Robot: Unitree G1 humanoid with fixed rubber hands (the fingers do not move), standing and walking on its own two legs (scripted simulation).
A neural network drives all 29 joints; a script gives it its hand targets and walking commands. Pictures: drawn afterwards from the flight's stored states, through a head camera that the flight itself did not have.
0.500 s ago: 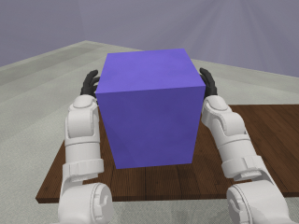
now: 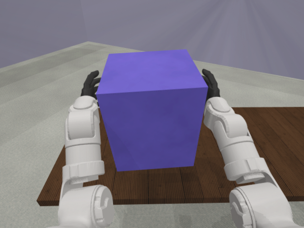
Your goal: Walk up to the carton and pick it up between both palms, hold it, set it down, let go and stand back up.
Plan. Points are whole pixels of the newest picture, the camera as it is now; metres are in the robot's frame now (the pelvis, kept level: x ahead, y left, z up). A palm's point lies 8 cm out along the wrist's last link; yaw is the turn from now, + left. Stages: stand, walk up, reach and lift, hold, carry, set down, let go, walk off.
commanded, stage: hold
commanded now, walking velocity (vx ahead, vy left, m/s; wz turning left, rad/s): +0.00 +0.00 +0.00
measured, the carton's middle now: (151, 110) +0.38 +0.00 +0.20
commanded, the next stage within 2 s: set down in 0.38 s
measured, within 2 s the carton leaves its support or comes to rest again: neither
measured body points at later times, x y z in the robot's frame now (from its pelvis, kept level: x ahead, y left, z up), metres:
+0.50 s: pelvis +0.00 +0.00 +0.00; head -0.07 +0.02 +0.44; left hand +0.38 +0.15 +0.24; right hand +0.38 -0.15 +0.24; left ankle +0.01 +0.12 -0.75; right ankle +0.02 -0.11 -0.75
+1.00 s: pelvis +0.01 +0.01 +0.00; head -0.03 +0.04 +0.45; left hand +0.40 +0.15 +0.19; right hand +0.38 -0.15 +0.17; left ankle +0.01 +0.12 -0.75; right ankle +0.02 -0.11 -0.75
